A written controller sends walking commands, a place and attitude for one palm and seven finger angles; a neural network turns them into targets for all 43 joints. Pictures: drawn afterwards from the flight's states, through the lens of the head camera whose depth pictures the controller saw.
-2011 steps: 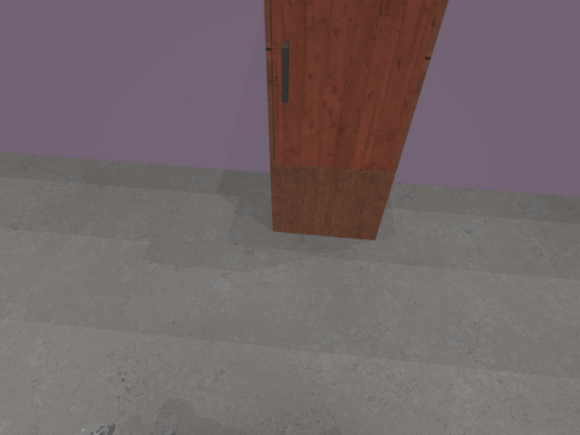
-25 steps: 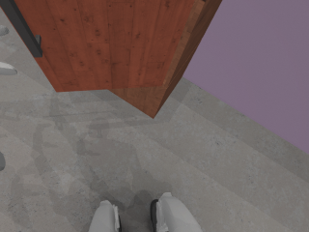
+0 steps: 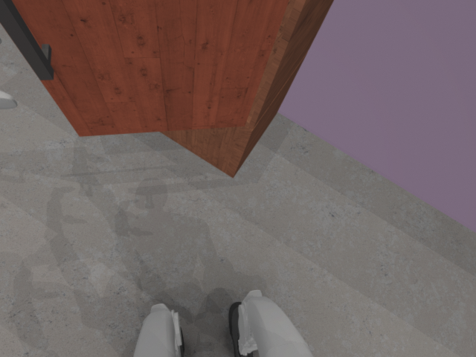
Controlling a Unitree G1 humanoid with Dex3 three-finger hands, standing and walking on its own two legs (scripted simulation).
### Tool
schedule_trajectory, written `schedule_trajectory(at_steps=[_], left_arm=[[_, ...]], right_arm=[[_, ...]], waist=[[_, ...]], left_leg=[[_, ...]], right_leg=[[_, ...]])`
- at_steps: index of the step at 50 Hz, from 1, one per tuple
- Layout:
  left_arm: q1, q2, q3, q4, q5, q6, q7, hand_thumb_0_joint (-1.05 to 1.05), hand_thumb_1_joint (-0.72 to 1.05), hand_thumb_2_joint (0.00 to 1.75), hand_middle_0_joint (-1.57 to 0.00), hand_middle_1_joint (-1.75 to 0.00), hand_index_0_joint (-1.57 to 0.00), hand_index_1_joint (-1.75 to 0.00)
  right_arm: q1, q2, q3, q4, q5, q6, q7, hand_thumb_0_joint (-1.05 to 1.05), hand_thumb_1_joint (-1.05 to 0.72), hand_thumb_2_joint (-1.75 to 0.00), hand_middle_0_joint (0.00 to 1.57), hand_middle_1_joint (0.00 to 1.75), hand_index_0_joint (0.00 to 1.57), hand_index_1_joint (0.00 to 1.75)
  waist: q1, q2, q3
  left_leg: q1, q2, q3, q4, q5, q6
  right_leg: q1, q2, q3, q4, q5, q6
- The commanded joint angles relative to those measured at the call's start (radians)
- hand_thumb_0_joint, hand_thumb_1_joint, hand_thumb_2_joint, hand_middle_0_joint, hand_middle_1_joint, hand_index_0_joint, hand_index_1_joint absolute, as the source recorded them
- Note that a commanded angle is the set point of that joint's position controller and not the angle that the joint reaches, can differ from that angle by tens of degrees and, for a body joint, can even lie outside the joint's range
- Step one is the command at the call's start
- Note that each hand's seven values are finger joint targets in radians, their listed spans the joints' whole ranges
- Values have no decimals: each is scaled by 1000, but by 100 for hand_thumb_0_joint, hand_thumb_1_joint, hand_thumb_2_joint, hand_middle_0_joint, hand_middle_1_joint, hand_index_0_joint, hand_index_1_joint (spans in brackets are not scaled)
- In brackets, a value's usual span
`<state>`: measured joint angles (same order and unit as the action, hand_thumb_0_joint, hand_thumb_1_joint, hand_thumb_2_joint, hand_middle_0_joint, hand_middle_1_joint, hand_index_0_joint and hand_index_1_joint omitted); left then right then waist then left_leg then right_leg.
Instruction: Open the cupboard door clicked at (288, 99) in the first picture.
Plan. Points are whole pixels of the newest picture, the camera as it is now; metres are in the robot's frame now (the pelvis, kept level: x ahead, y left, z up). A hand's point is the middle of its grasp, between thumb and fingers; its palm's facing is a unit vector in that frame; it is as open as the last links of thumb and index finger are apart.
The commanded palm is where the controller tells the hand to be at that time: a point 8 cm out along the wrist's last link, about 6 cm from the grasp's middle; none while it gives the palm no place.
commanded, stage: slide the fingers in behind the handle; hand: left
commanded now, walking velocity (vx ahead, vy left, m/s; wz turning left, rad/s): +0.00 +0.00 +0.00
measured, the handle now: (21, 22) +0.59 +0.25 +0.09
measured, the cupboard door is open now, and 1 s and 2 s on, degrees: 41 41 41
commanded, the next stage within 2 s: close the thumb around the handle in 1.52 s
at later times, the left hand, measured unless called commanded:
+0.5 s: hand (2, 58) +0.53 +0.26 +0.09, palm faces +0.03 -1.00 +0.00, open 14.0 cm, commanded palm +0.51 +0.30 +0.09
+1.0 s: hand (29, 59) +0.54 +0.24 +0.08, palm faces +0.04 -1.00 +0.00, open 14.0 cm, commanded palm +0.52 +0.27 +0.09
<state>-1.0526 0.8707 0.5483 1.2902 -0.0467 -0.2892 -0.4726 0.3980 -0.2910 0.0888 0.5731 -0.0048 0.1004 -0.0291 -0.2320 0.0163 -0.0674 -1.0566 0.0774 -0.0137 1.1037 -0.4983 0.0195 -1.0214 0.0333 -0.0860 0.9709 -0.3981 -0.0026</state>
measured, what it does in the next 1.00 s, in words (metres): stands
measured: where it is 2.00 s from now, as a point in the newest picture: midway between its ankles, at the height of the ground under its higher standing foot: outside the picture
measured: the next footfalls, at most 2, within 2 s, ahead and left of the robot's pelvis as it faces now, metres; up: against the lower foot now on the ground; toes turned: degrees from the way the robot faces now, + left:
none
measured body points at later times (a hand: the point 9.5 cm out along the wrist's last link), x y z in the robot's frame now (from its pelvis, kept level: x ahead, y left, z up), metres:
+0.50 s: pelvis +0.00 +0.00 +0.00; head +0.16 +0.04 +0.42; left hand +0.52 +0.32 +0.09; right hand -0.02 -0.26 -0.09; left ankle +0.00 +0.10 -0.66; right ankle +0.03 -0.13 -0.66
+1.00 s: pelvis +0.01 +0.00 +0.00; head +0.17 +0.03 +0.42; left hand +0.53 +0.29 +0.09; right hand -0.01 -0.26 -0.09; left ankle +0.00 +0.10 -0.66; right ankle +0.03 -0.13 -0.66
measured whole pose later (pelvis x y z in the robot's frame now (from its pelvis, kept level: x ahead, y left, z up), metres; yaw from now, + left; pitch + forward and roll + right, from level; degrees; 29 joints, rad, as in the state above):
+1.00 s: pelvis +0.01 +0.00 +0.00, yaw +0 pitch +25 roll -4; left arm -1.01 0.67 0.47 1.22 -0.07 -0.32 -0.34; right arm 0.41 -0.27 0.06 0.61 -0.02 0.09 0.00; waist -0.22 0.02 -0.09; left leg -1.01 0.07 0.00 1.07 -0.50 0.02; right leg -0.99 0.02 -0.07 0.96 -0.40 0.00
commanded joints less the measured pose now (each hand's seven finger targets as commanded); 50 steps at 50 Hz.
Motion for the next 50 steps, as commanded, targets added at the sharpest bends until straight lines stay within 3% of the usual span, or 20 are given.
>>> schedule_trajectory(at_steps=[1, 3, 4, 7, 10, 12, 18, 20, 22, 24, 27, 29, 32, 34, 36, 41, 43, 46, 47, 50], left_arm=[[-372, 283, 14, -223, -45, -68, -17, 0, -50, 30, -30, -120, -30, -120], [-371, 266, 9, -222, -55, -53, -20, 0, -50, 30, -30, -120, -30, -120], [-384, 267, 8, -243, -56, -56, -20, 0, -50, 30, -30, -120, -30, -120], [-404, 274, 3, -218, -44, -43, 0, 0, -50, 30, -30, -120, -30, -120], [-390, 305, 35, -272, -35, -67, 23, 0, -50, 30, -30, -120, -30, -120], [-410, 234, -7, -281, -38, -76, 34, 0, -50, 30, -30, -120, -30, -120], [-373, 201, -15, -264, -43, -64, 50, 0, -50, 30, -30, -120, -30, -120], [-360, 208, 1, -277, -42, -72, 60, 0, -50, 30, -30, -120, -30, -120], [-357, 174, -14, -268, -48, -75, 68, 0, -50, 30, -30, -120, -30, -120], [-360, 176, -3, -292, -51, -91, 77, 0, -50, 30, -30, -120, -30, -120], [-359, 113, -49, -270, -49, -90, 87, 0, -50, 30, -30, -120, -30, -120], [-359, 114, -38, -278, -52, -98, 94, 0, -50, 30, -30, -120, -30, -120], [-366, 108, -47, -230, -46, -89, 104, 0, -50, 30, -30, -120, -30, -120], [-394, 118, -43, -237, -46, -94, 111, 0, -50, 30, -30, -120, -30, -120], [-416, 158, -24, -272, -32, -107, 117, 0, -50, 30, -30, -120, -30, -120], [-371, 102, -38, -287, -47, -118, 111, 0, -50, 30, -30, -120, -30, -120], [-357, 83, -50, -257, -50, -99, 111, 0, -50, 30, -30, -120, -30, -120], [-408, 75, -61, -290, -45, -98, 125, 0, -50, 30, -30, -120, -30, -120], [-396, 85, -45, -306, -45, -103, 133, 0, -50, 30, -30, -120, -30, -120], [-402, 33, -78, -316, -47, -113, 149, 0, -50, 30, -30, -120, -30, -120]], right_arm=[[230, -205, -77, -14, -8, -4, -14, 0, -90, -90, 20, 30, 20, 30], [230, -205, -77, -13, -7, -4, -14, 0, -90, -90, 20, 30, 20, 30], [231, -204, -75, -16, -7, -5, -14, 0, -90, -90, 20, 30, 20, 30], [229, -203, -72, -10, -7, -7, -15, 0, -90, -90, 20, 30, 20, 30], [234, -202, -77, -15, -13, -10, -12, 0, -90, -90, 20, 30, 20, 30], [233, -196, -80, -5, -16, -10, -6, 0, -90, -90, 20, 30, 20, 30], [233, -198, -83, -8, -14, -7, -3, 0, -90, -90, 20, 30, 20, 30], [235, -197, -85, -9, -17, -7, -2, 0, -90, -90, 20, 30, 20, 30], [233, -193, -88, -9, -17, -8, 0, 0, -90, -90, 20, 30, 20, 30], [236, -192, -89, -12, -19, -10, 0, 0, -90, -90, 20, 30, 20, 30], [229, -187, -90, -5, -18, -9, 4, 0, -90, -90, 20, 30, 20, 30], [230, -189, -92, -8, -19, -11, 3, 0, -90, -90, 20, 30, 20, 30], [227, -189, -90, 1, -17, -12, 2, 0, -90, -90, 20, 30, 20, 30], [226, -188, -86, -4, -18, -17, 0, 0, -90, -90, 20, 30, 20, 30], [226, -187, -87, -2, -22, -20, 0, 0, -90, -90, 20, 30, 20, 30], [228, -183, -95, 0, -23, -17, 8, 0, -90, -90, 20, 30, 20, 30], [227, -183, -95, 1, -19, -13, 7, 0, -90, -90, 20, 30, 20, 30], [231, -182, -96, 8, -21, -15, 7, 0, -90, -90, 20, 30, 20, 30], [234, -182, -98, 7, -24, -15, 7, 0, -90, -90, 20, 30, 20, 30], [231, -176, -100, 10, -25, -18, 13, 0, -90, -90, 20, 30, 20, 30]], waist=[[9, 256, -565], [6, 238, -551], [12, 265, -562], [-3, 226, -504], [25, 278, -585], [6, 275, -558], [11, 232, -525], [24, 260, -545], [15, 219, -524], [20, 220, -540], [7, 213, -501], [13, 229, -515], [3, 177, -475], [-1, 182, -481], [11, 228, -542], [19, 240, -582], [8, 188, -537], [4, 221, -544], [17, 222, -571], [5, 232, -565]], left_leg=[[466, -24, -56, -100, 536, 4], [437, -25, -48, -106, 500, 10], [450, -27, -52, -107, 510, 8], [394, -27, -47, -113, 448, 14], [453, -28, -51, -112, 501, 5], [486, -23, -60, -113, 511, 1], [461, -27, -56, -135, 481, 5], [499, -26, -60, -135, 520, -2], [475, -27, -54, -133, 497, 3], [481, -29, -54, -134, 517, 4], [481, -29, -53, -141, 494, 1], [497, -30, -55, -140, 509, 1], [446, -31, -51, -142, 449, 5], [417, -37, -43, -137, 437, 11], [436, -37, -43, -126, 467, 5], [493, -33, -48, -119, 541, -2], [453, -33, -43, -124, 509, 4], [482, -32, -53, -128, 509, 1], [495, -33, -54, -127, 532, 0], [518, -31, -57, -126, 547, -4]], right_leg=[[213, 37, 35, -74, 321, -17], [229, 36, 38, -84, 317, -12], [219, 37, 35, -76, 313, -19], [222, 34, 40, -90, 283, -11], [233, 36, 38, -76, 304, -19], [188, 36, 30, -81, 288, -16], [219, 36, 30, -95, 284, -15], [203, 35, 25, -91, 290, -20], [217, 36, 30, -97, 292, -16], [234, 37, 31, -91, 313, -20], [209, 35, 29, -100, 291, -16], [206, 35, 29, -96, 294, -21], [208, 33, 33, -102, 268, -15], [231, 31, 41, -97, 281, -16], [247, 27, 46, -83, 305, -16], [243, 31, 40, -77, 347, -18], [251, 32, 39, -85, 344, -14], [224, 30, 34, -85, 322, -16], [243, 30, 37, -83, 340, -17], [215, 31, 33, -85, 336, -16]])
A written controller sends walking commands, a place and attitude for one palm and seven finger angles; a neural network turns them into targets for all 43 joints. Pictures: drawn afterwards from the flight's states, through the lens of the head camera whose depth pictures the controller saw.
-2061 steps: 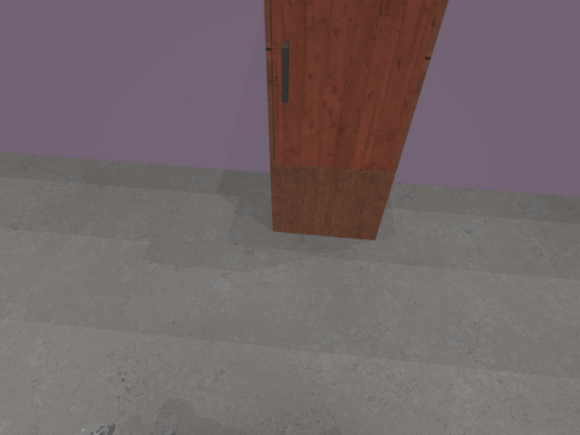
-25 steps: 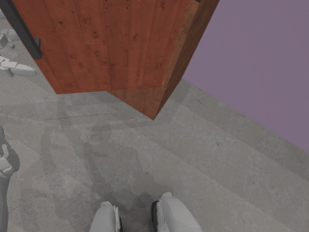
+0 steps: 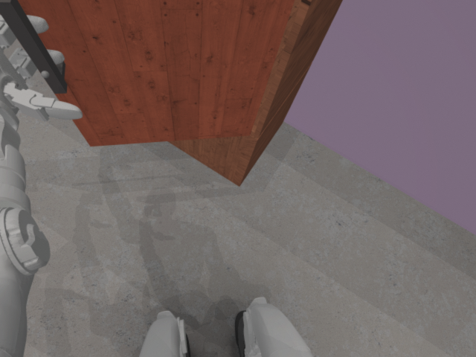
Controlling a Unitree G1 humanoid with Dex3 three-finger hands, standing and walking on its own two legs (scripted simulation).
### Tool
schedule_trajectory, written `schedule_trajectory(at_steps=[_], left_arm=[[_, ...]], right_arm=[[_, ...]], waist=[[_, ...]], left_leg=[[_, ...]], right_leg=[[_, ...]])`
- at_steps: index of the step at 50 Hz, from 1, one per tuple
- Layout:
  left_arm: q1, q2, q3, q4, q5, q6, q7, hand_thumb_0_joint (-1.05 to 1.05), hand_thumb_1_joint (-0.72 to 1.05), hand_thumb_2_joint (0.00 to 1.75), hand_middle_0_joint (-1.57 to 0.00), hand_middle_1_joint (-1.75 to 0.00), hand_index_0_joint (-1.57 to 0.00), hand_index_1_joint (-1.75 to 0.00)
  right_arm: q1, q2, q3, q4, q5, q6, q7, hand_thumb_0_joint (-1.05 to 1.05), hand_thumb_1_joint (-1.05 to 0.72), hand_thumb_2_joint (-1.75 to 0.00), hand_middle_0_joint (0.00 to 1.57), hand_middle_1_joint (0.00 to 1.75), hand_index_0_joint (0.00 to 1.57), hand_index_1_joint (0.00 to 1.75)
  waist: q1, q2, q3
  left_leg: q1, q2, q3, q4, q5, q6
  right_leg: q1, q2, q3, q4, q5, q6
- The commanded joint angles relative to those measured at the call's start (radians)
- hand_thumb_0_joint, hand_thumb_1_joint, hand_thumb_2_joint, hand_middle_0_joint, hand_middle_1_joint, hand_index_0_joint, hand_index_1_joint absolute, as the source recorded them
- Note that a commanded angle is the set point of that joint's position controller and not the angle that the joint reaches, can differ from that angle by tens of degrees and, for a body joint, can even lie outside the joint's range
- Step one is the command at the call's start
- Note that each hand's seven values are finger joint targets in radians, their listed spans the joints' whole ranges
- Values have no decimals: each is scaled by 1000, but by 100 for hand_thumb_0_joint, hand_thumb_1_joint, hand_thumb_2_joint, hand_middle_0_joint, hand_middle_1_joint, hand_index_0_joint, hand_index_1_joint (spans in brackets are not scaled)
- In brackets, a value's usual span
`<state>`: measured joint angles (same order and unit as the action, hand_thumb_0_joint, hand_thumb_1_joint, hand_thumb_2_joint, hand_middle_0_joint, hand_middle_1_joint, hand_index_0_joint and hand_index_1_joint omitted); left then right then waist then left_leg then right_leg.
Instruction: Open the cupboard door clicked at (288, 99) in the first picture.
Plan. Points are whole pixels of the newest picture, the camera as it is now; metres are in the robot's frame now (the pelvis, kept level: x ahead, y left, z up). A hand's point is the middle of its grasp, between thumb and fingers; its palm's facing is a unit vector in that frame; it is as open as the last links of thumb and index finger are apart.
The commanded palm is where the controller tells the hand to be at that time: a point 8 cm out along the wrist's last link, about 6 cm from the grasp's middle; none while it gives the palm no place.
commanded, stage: slide the fingers in behind the handle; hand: left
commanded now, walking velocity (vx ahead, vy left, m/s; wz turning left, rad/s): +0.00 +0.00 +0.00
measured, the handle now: (38, 40) +0.59 +0.24 +0.09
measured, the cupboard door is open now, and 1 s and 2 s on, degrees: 41 41 63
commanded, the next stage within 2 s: close the thumb around the handle in 0.52 s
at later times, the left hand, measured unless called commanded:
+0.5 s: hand (52, 75) +0.53 +0.22 +0.08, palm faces +0.04 -1.00 -0.02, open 14.0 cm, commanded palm +0.51 +0.26 +0.08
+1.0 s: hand (55, 70) +0.54 +0.22 +0.08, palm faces +0.04 -1.00 -0.01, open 9.9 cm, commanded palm +0.52 +0.26 +0.08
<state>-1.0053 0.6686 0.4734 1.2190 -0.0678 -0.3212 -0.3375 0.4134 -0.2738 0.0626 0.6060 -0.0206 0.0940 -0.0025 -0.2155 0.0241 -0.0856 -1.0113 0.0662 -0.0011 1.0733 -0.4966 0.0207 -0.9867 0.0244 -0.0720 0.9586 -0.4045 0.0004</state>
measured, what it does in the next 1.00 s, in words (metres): stands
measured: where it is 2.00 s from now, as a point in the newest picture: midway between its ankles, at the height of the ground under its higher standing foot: outside the picture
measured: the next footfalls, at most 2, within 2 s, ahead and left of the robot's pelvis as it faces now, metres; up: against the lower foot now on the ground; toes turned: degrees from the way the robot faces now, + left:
none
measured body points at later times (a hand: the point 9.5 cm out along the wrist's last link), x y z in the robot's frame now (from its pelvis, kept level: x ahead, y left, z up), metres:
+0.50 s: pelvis +0.00 -0.01 +0.00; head +0.15 +0.02 +0.42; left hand +0.52 +0.27 +0.08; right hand -0.02 -0.27 -0.10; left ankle -0.01 +0.10 -0.66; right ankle +0.02 -0.13 -0.66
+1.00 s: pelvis +0.00 +0.00 +0.00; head +0.16 +0.02 +0.42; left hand +0.53 +0.27 +0.08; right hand -0.03 -0.26 -0.10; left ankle -0.01 +0.10 -0.66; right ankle +0.02 -0.13 -0.66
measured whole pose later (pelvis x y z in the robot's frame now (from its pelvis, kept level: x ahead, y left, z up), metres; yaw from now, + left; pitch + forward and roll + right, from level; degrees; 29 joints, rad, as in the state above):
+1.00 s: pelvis +0.00 +0.00 +0.00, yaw +0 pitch +25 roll -4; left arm -1.03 0.66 0.47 1.25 -0.05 -0.34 -0.29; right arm 0.42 -0.27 0.06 0.62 -0.03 0.07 0.00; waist -0.23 0.03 -0.08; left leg -1.02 0.07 0.00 1.08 -0.49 0.02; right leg -1.00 0.03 -0.07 0.97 -0.40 0.00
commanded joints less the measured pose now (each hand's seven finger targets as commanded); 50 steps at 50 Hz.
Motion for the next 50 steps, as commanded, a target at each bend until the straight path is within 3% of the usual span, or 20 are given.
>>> schedule_trajectory(at_steps=[1, 4, 5, 6, 9, 12, 15, 16, 18, 20, 25, 27, 28, 31, 35, 36, 42, 45, 47, 50], left_arm=[[-449, 213, -12, -238, -26, -82, 20, 0, -50, 30, -30, -120, -30, -120], [-448, 205, -10, -228, -27, -80, 34, 0, -50, 30, -30, -120, -30, -120], [-448, 246, 20, -240, -21, -84, 42, 0, -50, 30, -30, -120, -30, -120], [-417, 229, 15, -239, -19, -84, 46, 0, -50, 30, -30, -120, -30, -120], [-371, 259, 44, -223, -14, -88, 56, 0, -50, 30, -30, -120, -30, -120], [-398, 231, 5, -236, -10, -95, 47, 0, -50, 30, -30, -120, -30, -120], [-395, 257, 33, -231, -24, -102, 38, 0, -50, 30, -30, -120, -30, -120], [-393, 226, 13, -216, -28, -100, 33, 0, -50, 30, -30, -120, -30, -120], [-380, 243, 19, -186, -26, -91, 28, 0, -50, 30, -30, -120, -30, -120], [-417, 258, 16, -188, -18, -93, 25, 0, -50, 30, -30, -120, -30, -120], [-454, 206, -21, -201, -27, -102, 24, 0, -50, 30, -30, -120, -30, -120], [-442, 245, 10, -180, -26, -94, 28, 0, -50, 30, -30, -120, -30, -120], [-440, 226, -9, -176, -23, -88, 27, 0, -50, 30, -30, -120, -30, -120], [-469, 255, 2, -177, -9, -87, 36, 0, -50, 30, -30, -120, -30, -120], [-462, 282, 27, -205, -10, -97, 40, 0, -28, 40, -32, -122, -32, -122], [-442, 251, 6, -196, -11, -93, 36, 0, -22, 42, -32, -123, -32, -123], [-464, 251, -3, -167, -12, -74, 36, 0, 12, 56, -34, -127, -34, -127], [-490, 309, 32, -194, -5, -88, 44, 0, 28, 64, -36, -128, -36, -128], [-479, 255, 4, -207, -7, -96, 39, 0, 40, 68, -36, -130, -36, -130], [-455, 251, 10, -207, -15, -95, 33, 0, 56, 76, -38, -131, -38, -131]], right_arm=[[216, -191, -75, -17, -10, -12, -12, 0, -90, -90, 20, 30, 20, 30], [217, -191, -74, -17, -11, -15, -12, 0, -90, -90, 20, 30, 20, 30], [219, -193, -76, -19, -13, -14, -11, 0, -90, -90, 20, 30, 20, 30], [219, -189, -77, -25, -12, -15, -9, 0, -90, -90, 20, 30, 20, 30], [218, -189, -75, -33, -12, -13, -6, 0, -90, -90, 20, 30, 20, 30], [206, -185, -75, -35, -6, -13, -6, 0, -90, -90, 20, 30, 20, 30], [205, -188, -76, -35, -4, -15, -10, 0, -90, -90, 20, 30, 20, 30], [204, -185, -76, -32, -3, -17, -11, 0, -90, -90, 20, 30, 20, 30], [204, -189, -74, -30, -1, -18, -14, 0, -90, -90, 20, 30, 20, 30], [202, -189, -71, -26, -2, -21, -17, 0, -90, -90, 20, 30, 20, 30], [205, -188, -74, -15, -6, -28, -17, 0, -90, -90, 20, 30, 20, 30], [208, -195, -74, -11, -6, -26, -20, 0, -90, -90, 20, 30, 20, 30], [205, -193, -71, -17, -6, -28, -18, 0, -90, -90, 20, 30, 20, 30], [208, -192, -69, -14, -8, -28, -19, 0, -90, -90, 20, 30, 20, 30], [211, -195, -70, -21, -10, -29, -18, 0, -90, -90, 20, 30, 20, 30], [208, -191, -71, -24, -9, -30, -15, 0, -90, -90, 20, 30, 20, 30], [210, -194, -66, -22, -6, -29, -18, 0, -90, -90, 20, 30, 20, 30], [216, -199, -65, -20, -10, -33, -22, 0, -90, -90, 20, 30, 20, 30], [219, -193, -70, -14, -13, -36, -16, 0, -90, -90, 20, 30, 20, 30], [223, -196, -71, -13, -14, -29, -13, 0, -90, -90, 20, 30, 20, 30]], waist=[[-15, 216, -533], [-16, 198, -514], [0, 204, -549], [6, 205, -566], [15, 167, -536], [1, 160, -509], [9, 162, -531], [1, 148, -520], [-1, 131, -484], [-4, 168, -488], [-14, 201, -518], [-13, 159, -505], [-11, 167, -507], [-14, 182, -508], [-6, 180, -559], [-4, 192, -552], [-21, 154, -495], [-13, 181, -528], [-15, 219, -553], [-10, 216, -568]], left_leg=[[476, -19, -70, -97, 542, -5], [450, -23, -64, -101, 519, 0], [453, -23, -65, -102, 532, -4], [455, -26, -59, -101, 544, -4], [401, -29, -46, -100, 538, 4], [387, -30, -41, -112, 480, 6], [383, -32, -38, -110, 484, 6], [372, -33, -35, -108, 470, 8], [340, -34, -32, -111, 439, 11], [344, -34, -33, -106, 432, 11], [415, -30, -51, -100, 466, 2], [385, -28, -51, -99, 450, 6], [372, -33, -47, -101, 435, 7], [370, -31, -51, -96, 439, 7], [385, -30, -51, -92, 470, 7], [382, -32, -45, -93, 457, 6], [334, -31, -44, -101, 402, 12], [357, -30, -51, -97, 423, 10], [413, -27, -56, -92, 477, 3], [440, -23, -61, -91, 518, -2]], right_leg=[[175, 41, 17, -76, 339, -19], [188, 40, 19, -78, 338, -21], [215, 39, 21, -72, 353, -20], [231, 38, 23, -72, 370, -20], [276, 40, 33, -72, 410, -22], [274, 38, 35, -82, 376, -16], [296, 38, 41, -80, 393, -18], [292, 38, 43, -83, 387, -15], [290, 37, 44, -88, 367, -13], [267, 33, 47, -84, 350, -15], [211, 35, 35, -77, 332, -18], [227, 33, 36, -80, 328, -15], [232, 34, 39, -80, 321, -15], [222, 32, 38, -74, 318, -16], [249, 33, 40, -67, 351, -16], [248, 35, 41, -71, 344, -16], [238, 35, 41, -83, 305, -12], [232, 34, 40, -74, 307, -15], [209, 35, 33, -69, 332, -17], [200, 37, 26, -65, 347, -18]])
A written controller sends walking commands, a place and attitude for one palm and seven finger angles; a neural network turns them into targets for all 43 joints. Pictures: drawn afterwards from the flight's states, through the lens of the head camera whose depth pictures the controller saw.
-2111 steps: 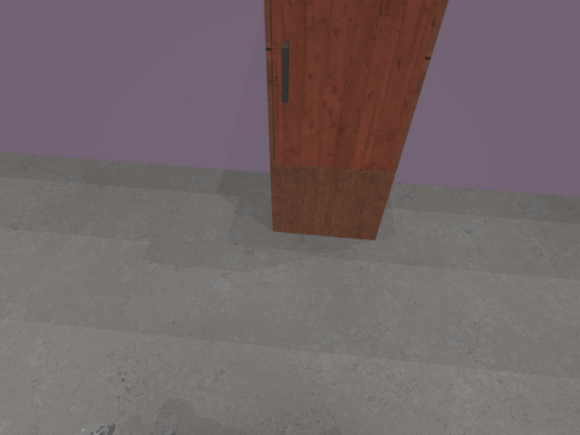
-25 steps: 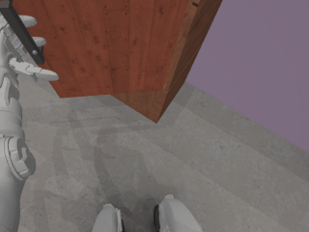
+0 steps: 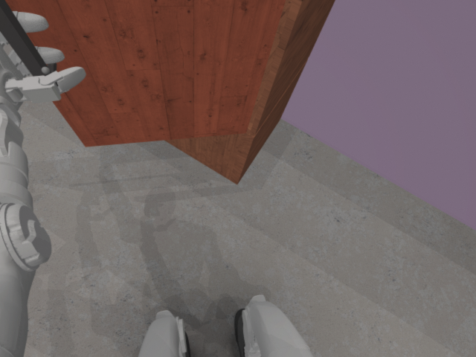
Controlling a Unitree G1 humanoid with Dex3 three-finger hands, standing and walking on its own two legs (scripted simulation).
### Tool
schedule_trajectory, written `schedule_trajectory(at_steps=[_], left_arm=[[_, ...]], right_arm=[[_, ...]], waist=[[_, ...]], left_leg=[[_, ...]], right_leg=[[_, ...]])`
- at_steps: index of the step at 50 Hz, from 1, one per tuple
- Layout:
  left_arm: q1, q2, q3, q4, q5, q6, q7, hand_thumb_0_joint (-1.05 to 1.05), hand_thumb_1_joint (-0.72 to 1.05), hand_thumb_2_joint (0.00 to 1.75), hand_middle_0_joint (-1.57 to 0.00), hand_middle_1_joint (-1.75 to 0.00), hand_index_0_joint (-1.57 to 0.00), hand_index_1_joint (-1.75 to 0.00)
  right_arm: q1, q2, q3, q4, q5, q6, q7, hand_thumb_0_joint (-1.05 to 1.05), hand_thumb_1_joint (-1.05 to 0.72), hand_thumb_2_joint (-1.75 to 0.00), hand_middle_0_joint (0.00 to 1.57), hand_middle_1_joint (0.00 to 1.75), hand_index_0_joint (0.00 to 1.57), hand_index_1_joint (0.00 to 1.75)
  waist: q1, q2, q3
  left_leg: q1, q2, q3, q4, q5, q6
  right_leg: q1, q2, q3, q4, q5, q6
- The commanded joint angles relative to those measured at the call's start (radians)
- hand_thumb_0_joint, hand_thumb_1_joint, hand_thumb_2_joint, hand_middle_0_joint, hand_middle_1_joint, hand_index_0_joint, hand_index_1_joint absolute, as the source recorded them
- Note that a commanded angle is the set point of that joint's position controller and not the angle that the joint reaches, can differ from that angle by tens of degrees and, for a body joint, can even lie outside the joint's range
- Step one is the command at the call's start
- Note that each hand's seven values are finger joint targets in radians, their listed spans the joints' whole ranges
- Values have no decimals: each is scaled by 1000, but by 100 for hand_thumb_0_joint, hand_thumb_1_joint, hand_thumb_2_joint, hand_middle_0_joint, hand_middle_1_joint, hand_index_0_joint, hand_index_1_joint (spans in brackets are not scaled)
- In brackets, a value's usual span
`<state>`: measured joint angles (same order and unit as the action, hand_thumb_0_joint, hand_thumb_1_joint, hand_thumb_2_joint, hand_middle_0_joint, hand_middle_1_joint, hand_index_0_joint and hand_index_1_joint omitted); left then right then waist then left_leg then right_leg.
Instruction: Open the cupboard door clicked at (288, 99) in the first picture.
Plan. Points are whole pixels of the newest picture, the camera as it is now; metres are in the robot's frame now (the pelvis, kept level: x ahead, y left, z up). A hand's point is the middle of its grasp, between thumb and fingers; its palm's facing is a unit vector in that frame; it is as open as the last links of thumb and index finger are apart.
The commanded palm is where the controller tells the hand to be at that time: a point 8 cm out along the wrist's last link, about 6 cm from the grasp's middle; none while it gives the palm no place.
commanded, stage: close the thumb around the handle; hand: left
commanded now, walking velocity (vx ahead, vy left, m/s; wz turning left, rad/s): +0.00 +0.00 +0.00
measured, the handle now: (27, 40) +0.59 +0.25 +0.09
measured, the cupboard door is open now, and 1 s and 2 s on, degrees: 41 63 81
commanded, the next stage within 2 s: pull the door open along its arc in 0.32 s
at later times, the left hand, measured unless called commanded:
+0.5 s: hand (48, 73) +0.54 +0.22 +0.08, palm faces +0.05 -1.00 -0.01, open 5.3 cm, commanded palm +0.51 +0.26 +0.08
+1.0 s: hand (81, 156) +0.40 +0.17 +0.08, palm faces +0.23 -0.97 +0.03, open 5.7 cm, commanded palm +0.33 +0.23 +0.08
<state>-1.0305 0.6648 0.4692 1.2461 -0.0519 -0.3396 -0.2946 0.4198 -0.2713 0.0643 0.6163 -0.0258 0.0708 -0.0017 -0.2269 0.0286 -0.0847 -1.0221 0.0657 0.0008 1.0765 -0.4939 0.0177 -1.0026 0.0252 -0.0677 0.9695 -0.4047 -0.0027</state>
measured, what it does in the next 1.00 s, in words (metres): stands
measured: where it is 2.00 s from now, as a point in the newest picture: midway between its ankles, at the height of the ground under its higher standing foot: outside the picture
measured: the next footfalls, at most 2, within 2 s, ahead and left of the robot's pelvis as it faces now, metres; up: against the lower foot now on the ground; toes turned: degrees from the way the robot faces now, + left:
none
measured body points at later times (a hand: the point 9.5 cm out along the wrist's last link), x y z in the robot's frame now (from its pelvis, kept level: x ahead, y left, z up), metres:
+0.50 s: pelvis +0.01 +0.00 +0.00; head +0.16 +0.03 +0.43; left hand +0.53 +0.27 +0.08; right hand -0.01 -0.26 -0.10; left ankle +0.00 +0.10 -0.66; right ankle +0.02 -0.13 -0.66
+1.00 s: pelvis +0.02 -0.01 +0.03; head +0.10 -0.01 +0.47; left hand +0.38 +0.22 +0.08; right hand +0.12 -0.26 -0.09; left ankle +0.00 +0.10 -0.66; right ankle +0.02 -0.13 -0.66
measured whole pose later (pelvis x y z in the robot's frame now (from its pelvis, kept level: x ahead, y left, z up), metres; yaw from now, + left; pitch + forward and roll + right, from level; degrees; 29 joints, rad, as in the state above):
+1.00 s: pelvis +0.02 -0.01 +0.03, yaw +0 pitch +17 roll -1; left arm -0.26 0.15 0.26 0.46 -0.14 -0.33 0.06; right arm 0.31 -0.24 0.00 0.54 -0.01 0.05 0.05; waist -0.08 0.03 -0.15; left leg -0.73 0.05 0.05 0.91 -0.47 0.01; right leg -0.76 0.01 -0.02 0.88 -0.41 -0.01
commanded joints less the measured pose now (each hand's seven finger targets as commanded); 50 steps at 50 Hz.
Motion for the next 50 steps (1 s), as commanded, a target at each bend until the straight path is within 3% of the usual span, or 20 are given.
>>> schedule_trajectory(at_steps=[1, 4, 6, 9, 11, 13, 15, 17, 18, 21, 22, 31, 33, 40, 41, 42, 43, 46, 48, 50], left_arm=[[-400, 245, 9, -192, -28, -64, -10, 0, 62, 78, -38, -132, -38, -132], [-414, 262, 21, -221, -28, -58, -5, 0, 79, 85, -39, -134, -39, -134], [-421, 223, 0, -234, -31, -60, 1, 0, 90, 90, -40, -135, -40, -135], [-410, 256, 34, -265, -32, -79, 11, 0, 90, 90, -40, -135, -40, -135], [-385, 200, -5, -262, -29, -80, 12, 0, 90, 90, -40, -135, -40, -135], [-386, 213, 5, -260, -33, -78, 14, 0, 90, 90, -40, -135, -40, -135], [-385, 225, 16, -267, -34, -83, 14, 0, 90, 90, -40, -135, -40, -135], [-386, 204, 0, -250, -35, -79, 14, 0, 90, 90, -40, -135, -40, -135], [-398, 196, -15, -247, -33, -78, 12, 0, 90, 90, -40, -135, -40, -135], [-397, 223, 11, -280, -32, -92, 14, 0, 90, 90, -40, -135, -40, -135], [-400, 256, 28, -255, -25, -92, 16, 0, 90, 90, -40, -135, -40, -135], [-125, 183, 31, -379, -81, -92, -13, 0, 90, 90, -40, -135, -40, -135], [-30, 136, 17, -407, -100, -78, -13, 0, 90, 90, -40, -135, -40, -135], [315, -23, -40, -668, -170, -71, 11, 0, 90, 90, -40, -135, -40, -135], [384, -48, 39, -729, -213, -69, 99, 0, 90, 90, -40, -135, -40, -135], [466, -110, 20, -765, -215, -61, 176, 0, 90, 90, -40, -135, -40, -135], [515, -181, -40, -803, -199, -58, 216, 0, 90, 90, -40, -135, -40, -135], [663, -208, 4, -936, -151, -59, 398, 0, 90, 90, -40, -135, -40, -135], [722, -259, -69, -1014, -88, -61, 464, 0, 90, 90, -40, -135, -40, -135], [802, -292, -97, -1079, -60, -63, 513, 0, 90, 90, -40, -135, -40, -135]], right_arm=[[218, -197, -71, -23, -6, -3, -13, 0, -90, -90, 20, 30, 20, 30], [221, -200, -72, -30, -7, 0, -15, 0, -90, -90, 20, 30, 20, 30], [222, -194, -75, -25, -9, 0, -12, 0, -90, -90, 20, 30, 20, 30], [225, -196, -78, -28, -12, 1, -11, 0, -90, -90, 20, 30, 20, 30], [219, -189, -79, -28, -10, 3, -6, 0, -90, -90, 20, 30, 20, 30], [218, -194, -81, -26, -8, 6, -6, 0, -90, -90, 20, 30, 20, 30], [212, -193, -81, -27, -7, 6, -8, 0, -90, -90, 20, 30, 20, 30], [210, -190, -81, -26, -6, 7, -9, 0, -90, -90, 20, 30, 20, 30], [206, -190, -78, -25, -4, 5, -10, 0, -90, -90, 20, 30, 20, 30], [210, -191, -82, -23, -9, 2, -11, 0, -90, -90, 20, 30, 20, 30], [208, -195, -80, -22, -7, 4, -13, 0, -90, -90, 20, 30, 20, 30], [167, -182, -92, -81, 10, 12, -3, 0, -90, -90, 20, 30, 20, 30], [150, -176, -95, -100, 17, 13, 1, 0, -90, -90, 20, 30, 20, 30], [69, -151, -111, -159, 39, -8, 13, 0, -90, -90, 20, 30, 20, 30], [50, -129, -117, -169, 37, -19, 16, 0, -90, -90, 20, 30, 20, 30], [23, -118, -115, -176, 36, -33, 22, 0, -90, -90, 20, 30, 20, 30], [11, -116, -115, -176, 36, -44, 31, 0, -90, -90, 20, 30, 20, 30], [-33, -96, -118, -182, 19, -61, 42, 0, -90, -90, 20, 30, 20, 30], [-59, -87, -115, -186, 11, -60, 43, 0, -90, -90, 20, 30, 20, 30], [-89, -76, -115, -196, 4, -57, 37, 0, -90, -90, 20, 30, 20, 30]], waist=[[3, 184, -523], [5, 188, -535], [0, 202, -538], [11, 188, -565], [14, 212, -554], [7, 168, -534], [16, 200, -548], [7, 163, -516], [3, 183, -502], [18, 201, -559], [14, 181, -544], [90, 162, -583], [101, 109, -542], [163, 66, -501], [217, 44, -494], [230, 53, -461], [212, 48, -432], [257, 15, -409], [252, 27, -394], [259, -6, -391]], left_leg=[[426, -23, -63, -101, 497, 1], [426, -25, -63, -103, 499, 5], [453, -23, -63, -102, 516, 2], [461, -23, -65, -99, 559, 1], [485, -21, -65, -102, 570, -6], [462, -21, -64, -108, 548, -1], [466, -24, -58, -106, 549, -2], [444, -25, -59, -111, 517, 2], [437, -26, -56, -113, 504, 1], [483, -24, -65, -107, 562, -4], [462, -24, -64, -104, 552, -3], [477, -32, -34, -139, 601, -1], [445, -36, -21, -159, 569, 5], [445, -45, 9, -216, 579, 7], [417, -48, 16, -225, 572, -1], [403, -52, 21, -235, 556, -8], [410, -52, 23, -243, 542, -10], [384, -58, 31, -257, 521, -16], [400, -60, 32, -263, 507, -18], [410, -61, 32, -267, 494, -16]], right_leg=[[214, 38, 17, -81, 333, -16], [228, 37, 20, -80, 343, -18], [209, 38, 17, -85, 344, -15], [242, 40, 19, -76, 384, -19], [217, 39, 14, -80, 372, -17], [237, 41, 15, -85, 373, -14], [241, 39, 21, -84, 381, -16], [244, 40, 20, -91, 366, -14], [236, 37, 21, -92, 356, -14], [246, 37, 20, -82, 384, -17], [246, 36, 22, -81, 381, -16], [368, 39, 25, -92, 461, -17], [407, 39, 24, -105, 469, -15], [517, 27, 29, -129, 524, -15], [541, 26, 24, -136, 520, -12], [544, 23, 18, -136, 510, -12], [532, 23, 13, -137, 498, -11], [570, 14, 14, -129, 500, -15], [581, 7, 19, -124, 496, -19], [611, 2, 27, -130, 505, -20]])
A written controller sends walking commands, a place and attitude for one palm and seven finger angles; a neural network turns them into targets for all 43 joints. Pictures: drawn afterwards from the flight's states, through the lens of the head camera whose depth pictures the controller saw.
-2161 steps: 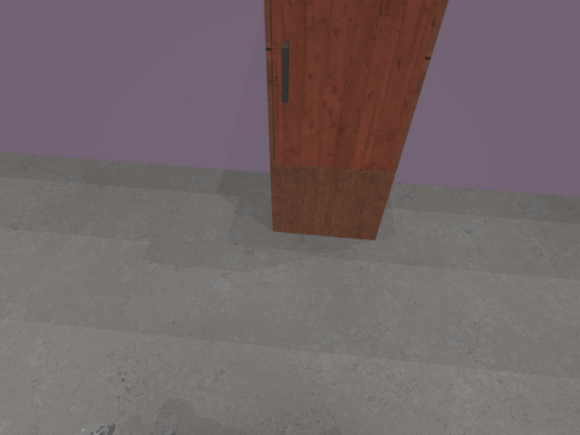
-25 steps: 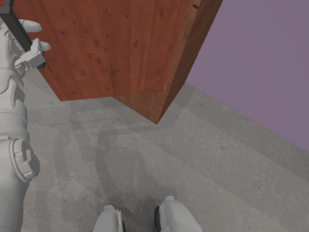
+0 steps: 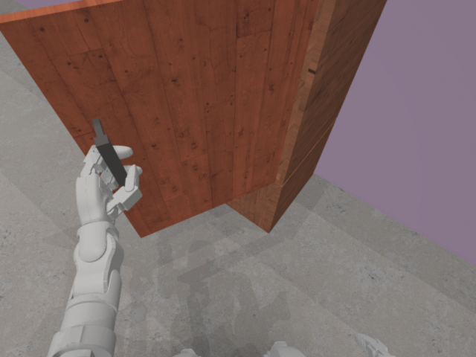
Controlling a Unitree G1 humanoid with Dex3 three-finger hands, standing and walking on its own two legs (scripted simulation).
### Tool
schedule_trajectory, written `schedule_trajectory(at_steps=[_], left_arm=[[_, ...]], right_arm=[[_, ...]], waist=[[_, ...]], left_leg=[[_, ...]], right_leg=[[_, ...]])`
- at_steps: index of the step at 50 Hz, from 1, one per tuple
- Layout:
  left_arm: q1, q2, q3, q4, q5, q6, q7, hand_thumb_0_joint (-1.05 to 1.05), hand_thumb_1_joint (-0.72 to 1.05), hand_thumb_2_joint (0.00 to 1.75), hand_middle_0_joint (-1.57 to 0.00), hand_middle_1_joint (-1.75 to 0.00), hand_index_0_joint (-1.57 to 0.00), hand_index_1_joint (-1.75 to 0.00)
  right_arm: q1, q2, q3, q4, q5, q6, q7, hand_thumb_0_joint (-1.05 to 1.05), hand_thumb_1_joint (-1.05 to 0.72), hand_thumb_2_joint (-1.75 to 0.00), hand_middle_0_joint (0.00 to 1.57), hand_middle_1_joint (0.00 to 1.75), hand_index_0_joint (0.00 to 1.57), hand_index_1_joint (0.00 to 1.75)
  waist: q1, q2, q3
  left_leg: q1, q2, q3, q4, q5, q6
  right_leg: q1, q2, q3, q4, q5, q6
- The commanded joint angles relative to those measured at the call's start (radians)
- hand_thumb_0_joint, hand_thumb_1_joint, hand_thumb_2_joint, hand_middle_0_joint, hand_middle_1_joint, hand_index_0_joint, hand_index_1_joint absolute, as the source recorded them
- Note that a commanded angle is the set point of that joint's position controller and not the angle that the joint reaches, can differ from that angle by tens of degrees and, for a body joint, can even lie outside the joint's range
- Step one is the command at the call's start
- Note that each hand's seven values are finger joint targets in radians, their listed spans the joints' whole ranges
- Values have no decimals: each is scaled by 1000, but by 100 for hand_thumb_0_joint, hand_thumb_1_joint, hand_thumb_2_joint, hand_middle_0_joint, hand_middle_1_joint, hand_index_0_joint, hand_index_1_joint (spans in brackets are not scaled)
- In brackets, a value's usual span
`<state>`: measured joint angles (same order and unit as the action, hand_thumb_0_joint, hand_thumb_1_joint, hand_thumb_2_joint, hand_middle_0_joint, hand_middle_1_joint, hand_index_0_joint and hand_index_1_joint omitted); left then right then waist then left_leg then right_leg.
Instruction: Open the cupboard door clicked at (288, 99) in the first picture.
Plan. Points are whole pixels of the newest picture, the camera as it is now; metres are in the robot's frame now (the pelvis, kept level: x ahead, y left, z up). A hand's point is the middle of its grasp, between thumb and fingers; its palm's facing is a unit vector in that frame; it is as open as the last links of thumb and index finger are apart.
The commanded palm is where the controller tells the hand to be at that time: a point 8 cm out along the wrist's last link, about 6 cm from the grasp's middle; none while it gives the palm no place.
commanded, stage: pull the door open along its arc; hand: left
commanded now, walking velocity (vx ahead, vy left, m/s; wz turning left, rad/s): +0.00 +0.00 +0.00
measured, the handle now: (116, 163) +0.43 +0.21 +0.06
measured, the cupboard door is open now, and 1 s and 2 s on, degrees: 63 81 82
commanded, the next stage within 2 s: open thumb and fingers to let go in 0.36 s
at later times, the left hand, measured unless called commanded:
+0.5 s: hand (179, 234) +0.30 +0.09 +0.06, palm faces +0.45 -0.89 +0.01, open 6.0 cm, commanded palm +0.25 +0.14 +0.06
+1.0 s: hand (173, 234) +0.30 +0.10 +0.06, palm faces +0.44 -0.90 +0.01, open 12.8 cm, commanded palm +0.25 +0.14 +0.06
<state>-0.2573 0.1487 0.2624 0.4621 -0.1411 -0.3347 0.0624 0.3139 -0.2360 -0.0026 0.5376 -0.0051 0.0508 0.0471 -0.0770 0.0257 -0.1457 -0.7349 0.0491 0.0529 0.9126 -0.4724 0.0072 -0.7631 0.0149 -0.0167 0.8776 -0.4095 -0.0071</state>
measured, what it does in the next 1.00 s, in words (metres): stands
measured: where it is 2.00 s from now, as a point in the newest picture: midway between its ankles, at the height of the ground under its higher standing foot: outside the picture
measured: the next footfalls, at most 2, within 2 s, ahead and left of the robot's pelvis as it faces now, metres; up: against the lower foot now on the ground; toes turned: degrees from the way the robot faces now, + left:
none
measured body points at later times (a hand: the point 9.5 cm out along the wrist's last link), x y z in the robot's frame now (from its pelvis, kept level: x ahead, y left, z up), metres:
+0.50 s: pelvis -0.01 -0.04 +0.00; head +0.03 -0.06 +0.45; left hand +0.27 +0.13 +0.06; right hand +0.16 -0.26 -0.11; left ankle -0.02 +0.11 -0.69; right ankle +0.00 -0.12 -0.69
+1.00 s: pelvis -0.03 -0.03 +0.00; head +0.01 -0.05 +0.45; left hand +0.27 +0.14 +0.06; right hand +0.14 -0.25 -0.11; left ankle -0.02 +0.11 -0.69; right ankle +0.00 -0.12 -0.69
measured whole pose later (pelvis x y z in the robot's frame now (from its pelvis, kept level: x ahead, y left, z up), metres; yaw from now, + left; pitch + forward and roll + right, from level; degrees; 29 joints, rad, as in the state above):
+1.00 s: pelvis -0.03 -0.03 +0.00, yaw +4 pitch +10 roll +1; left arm -0.10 -0.06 -0.05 0.36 0.02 -0.36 0.48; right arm 0.20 -0.20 -0.01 0.63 -0.07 -0.02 -0.01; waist -0.01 0.03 -0.12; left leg -0.66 0.02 -0.01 0.91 -0.43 -0.03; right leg -0.68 -0.02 -0.08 0.93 -0.42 -0.05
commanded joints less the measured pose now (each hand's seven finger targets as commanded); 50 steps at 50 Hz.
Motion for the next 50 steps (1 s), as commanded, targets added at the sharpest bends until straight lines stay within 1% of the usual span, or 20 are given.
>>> schedule_trajectory(at_steps=[1, 4, 5, 7, 10, 14, 19, 20, 22, 23, 24, 25, 27, 32, 38, 41, 43, 45, 47, 50], left_arm=[[49, 181, 84, -318, 30, -66, 181, 0, 90, 90, -40, -135, -40, -135], [59, 128, 48, -367, 38, -66, 252, 0, 90, 90, -40, -135, -40, -135], [55, 113, 45, -393, 42, -70, 279, 0, 90, 90, -40, -135, -40, -135], [94, 49, -7, -400, 65, -69, 335, 0, 90, 90, -40, -135, -40, -135], [106, 22, -58, -437, 115, -69, 394, 0, 90, 90, -40, -135, -40, -135], [154, -34, -142, -444, 141, -58, 393, 0, 90, 90, -40, -135, -40, -135], [82, -126, -249, -447, 135, -62, 384, 0, 90, 90, -40, -135, -40, -135], [70, -146, -275, -462, 143, -68, 387, 0, 90, 90, -40, -135, -40, -135], [74, -199, -339, -459, 158, -67, 400, 0, 90, 90, -40, -135, -40, -135], [-15, -180, -338, -450, 168, -69, 409, 0, 90, 90, -40, -135, -40, -135], [-32, -137, -298, -438, 178, -73, 418, 0, 83, 87, -40, -134, -40, -134], [-25, -119, -282, -429, 186, -76, 421, 0, 76, 84, -39, -134, -39, -134], [-20, -119, -276, -409, 187, -73, 417, 0, 62, 78, -38, -132, -38, -132], [-27, -155, -285, -368, 144, -67, 393, 0, 27, 63, -35, -128, -35, -128], [-18, -158, -293, -346, 149, -81, 384, 0, -15, 45, -32, -124, -32, -124], [-62, -175, -316, -351, 158, -87, 390, 0, -36, 36, -31, -122, -31, -122], [-67, -169, -309, -341, 163, -92, 397, 0, -50, 30, -30, -120, -30, -120], [-103, -161, -303, -330, 167, -95, 406, 0, -50, 30, -30, -120, -30, -120], [-119, -179, -314, -337, 172, -98, 414, 0, -50, 30, -28, -110, -28, -110], [-125, -201, -334, -315, 180, -89, 425, 0, -50, 30, -26, -95, -26, -95]], right_arm=[[-2, -102, -46, -121, -20, -37, -15, 0, -90, -90, 20, 30, 20, 30], [-59, -90, -40, -121, -29, -37, -35, 0, -90, -90, 20, 30, 20, 30], [-76, -82, -40, -117, -33, -40, -40, 0, -90, -90, 20, 30, 20, 30], [-103, -68, -33, -111, -42, -45, -44, 0, -90, -90, 20, 30, 20, 30], [-125, -58, -31, -104, -53, -48, -47, 0, -90, -90, 20, 30, 20, 30], [-137, -52, -30, -102, -58, -52, -54, 0, -90, -90, 20, 30, 20, 30], [-159, -47, -27, -91, -65, -77, -62, 0, -90, -90, 20, 30, 20, 30], [-163, -46, -30, -88, -67, -83, -60, 0, -90, -90, 20, 30, 20, 30], [-159, -45, -32, -86, -71, -96, -54, 0, -90, -90, 20, 30, 20, 30], [-157, -51, -31, -73, -73, -100, -57, 0, -90, -90, 20, 30, 20, 30], [-150, -51, -34, -63, -75, -100, -63, 0, -90, -90, 20, 30, 20, 30], [-159, -52, -37, -62, -77, -100, -66, 0, -90, -90, 20, 30, 20, 30], [-162, -47, -36, -56, -73, -98, -69, 0, -90, -90, 20, 30, 20, 30], [-162, -50, -36, -47, -66, -106, -72, 0, -90, -90, 20, 30, 20, 30], [-151, -60, -41, -49, -64, -112, -66, 0, -90, -90, 20, 30, 20, 30], [-159, -59, -38, -51, -66, -117, -63, 0, -90, -90, 20, 30, 20, 30], [-158, -61, -39, -52, -68, -120, -64, 0, -90, -90, 20, 30, 20, 30], [-167, -60, -37, -51, -67, -120, -66, 0, -90, -90, 20, 30, 20, 30], [-170, -58, -36, -55, -69, -124, -65, 0, -90, -90, 20, 30, 20, 30], [-169, -58, -34, -55, -70, -124, -62, 0, -90, -90, 20, 30, 20, 30]], waist=[[113, -20, -319], [108, -81, -269], [116, -46, -272], [119, -47, -242], [113, -45, -241], [94, -72, -208], [61, -121, -189], [64, -88, -196], [55, -94, -218], [34, -108, -209], [40, -133, -212], [53, -120, -231], [62, -105, -246], [62, -118, -232], [64, -142, -216], [58, -99, -198], [61, -111, -213], [59, -106, -198], [63, -71, -210], [60, -77, -217]], left_leg=[[124, -46, -18, -109, 452, -7], [117, -51, -24, -118, 360, -4], [123, -55, -19, -117, 353, -6], [123, -58, -23, -117, 335, -8], [126, -62, -24, -109, 310, -4], [124, -65, -28, -108, 282, -1], [117, -67, -39, -92, 232, -1], [127, -67, -38, -89, 232, -2], [134, -68, -42, -80, 235, -1], [122, -67, -48, -70, 222, 0], [104, -67, -51, -65, 214, 0], [99, -69, -49, -66, 211, -1], [94, -72, -45, -70, 209, -1], [101, -73, -44, -83, 202, -2], [110, -71, -45, -97, 207, 1], [123, -71, -43, -95, 194, 5], [125, -70, -44, -94, 184, 6], [119, -70, -46, -96, 165, 7], [128, -70, -47, -96, 169, 6], [135, -67, -51, -98, 177, 6]], right_leg=[[383, 8, -24, -46, 503, -16], [390, 1, -10, -79, 428, -12], [391, -5, -4, -83, 424, -12], [382, -10, -2, -87, 401, -13], [389, -21, 18, -101, 385, -10], [396, -33, 39, -129, 389, -5], [374, -54, 64, -158, 358, 14], [360, -57, 63, -152, 351, 12], [350, -61, 59, -143, 366, 15], [327, -65, 63, -144, 346, 17], [340, -71, 83, -151, 332, 19], [354, -77, 97, -154, 332, 21], [371, -81, 103, -157, 325, 18], [369, -77, 93, -172, 311, 20], [349, -66, 67, -165, 289, 13], [305, -57, 51, -161, 227, 2], [294, -51, 39, -154, 196, -2], [275, -49, 37, -156, 152, -5], [265, -42, 21, -139, 152, -10], [251, -34, 3, -122, 161, -14]])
